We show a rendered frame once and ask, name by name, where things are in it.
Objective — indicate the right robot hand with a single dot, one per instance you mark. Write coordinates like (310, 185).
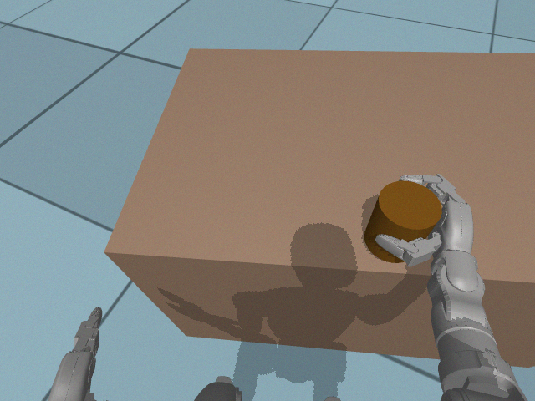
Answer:
(454, 231)

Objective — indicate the left robot hand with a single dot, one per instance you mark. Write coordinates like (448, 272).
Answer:
(73, 379)

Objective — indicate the right robot arm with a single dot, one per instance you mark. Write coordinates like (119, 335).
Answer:
(471, 368)

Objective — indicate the can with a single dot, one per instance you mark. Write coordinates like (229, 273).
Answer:
(405, 210)

